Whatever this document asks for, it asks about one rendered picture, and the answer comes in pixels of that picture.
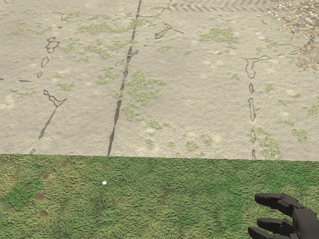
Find robot right hand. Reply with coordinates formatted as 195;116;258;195
247;192;319;239

